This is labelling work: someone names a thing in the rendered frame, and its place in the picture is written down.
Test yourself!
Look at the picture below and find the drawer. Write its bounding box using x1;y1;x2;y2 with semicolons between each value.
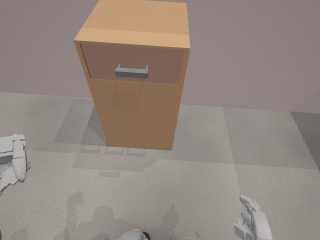
81;43;184;85

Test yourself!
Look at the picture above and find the handle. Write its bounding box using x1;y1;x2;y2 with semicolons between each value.
115;63;149;79

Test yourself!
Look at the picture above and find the robot left shin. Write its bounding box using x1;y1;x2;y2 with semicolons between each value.
132;229;145;236

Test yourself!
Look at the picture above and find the left robot hand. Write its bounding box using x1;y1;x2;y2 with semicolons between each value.
0;133;31;196

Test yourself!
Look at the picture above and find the right robot hand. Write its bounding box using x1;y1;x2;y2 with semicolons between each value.
234;194;274;240

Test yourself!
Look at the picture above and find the cabinet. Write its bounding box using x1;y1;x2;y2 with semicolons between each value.
74;0;191;151

